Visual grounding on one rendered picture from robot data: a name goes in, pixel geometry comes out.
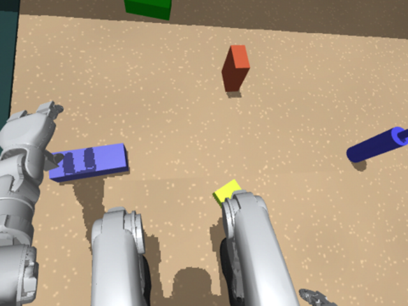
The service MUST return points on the left robot hand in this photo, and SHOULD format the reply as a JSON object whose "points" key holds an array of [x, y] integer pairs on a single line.
{"points": [[33, 129]]}

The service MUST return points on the left robot arm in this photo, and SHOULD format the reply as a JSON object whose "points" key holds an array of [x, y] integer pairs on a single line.
{"points": [[21, 173]]}

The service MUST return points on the right robot hand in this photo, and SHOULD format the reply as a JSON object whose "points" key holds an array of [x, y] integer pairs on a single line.
{"points": [[315, 298]]}

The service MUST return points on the right robot foot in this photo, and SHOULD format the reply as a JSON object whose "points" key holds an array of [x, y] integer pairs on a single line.
{"points": [[228, 274]]}

